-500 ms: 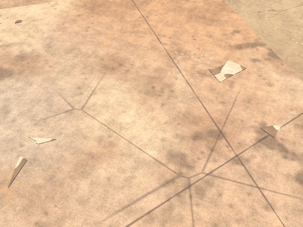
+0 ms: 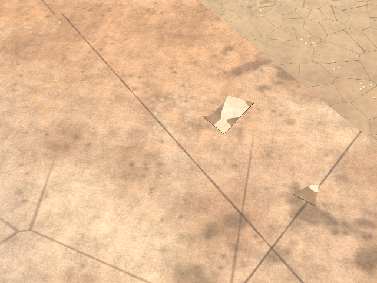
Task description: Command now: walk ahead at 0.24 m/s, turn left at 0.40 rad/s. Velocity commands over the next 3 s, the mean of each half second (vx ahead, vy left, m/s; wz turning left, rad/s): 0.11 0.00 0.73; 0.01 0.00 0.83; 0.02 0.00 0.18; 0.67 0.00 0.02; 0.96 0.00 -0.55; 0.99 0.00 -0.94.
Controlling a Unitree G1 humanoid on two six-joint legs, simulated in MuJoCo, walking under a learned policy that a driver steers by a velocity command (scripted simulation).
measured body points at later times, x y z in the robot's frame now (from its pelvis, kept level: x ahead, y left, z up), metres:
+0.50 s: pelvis +0.15 +0.06 +0.00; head +0.20 +0.10 +0.45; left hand +0.26 +0.38 -0.09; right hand +0.39 -0.16 -0.08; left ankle +0.19 +0.15 -0.73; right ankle +0.22 -0.09 -0.67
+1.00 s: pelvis +0.22 +0.03 +0.01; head +0.26 +0.05 +0.46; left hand +0.09 +0.31 -0.09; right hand +0.54 -0.01 -0.08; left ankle +0.10 +0.12 -0.67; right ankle +0.32 -0.04 -0.73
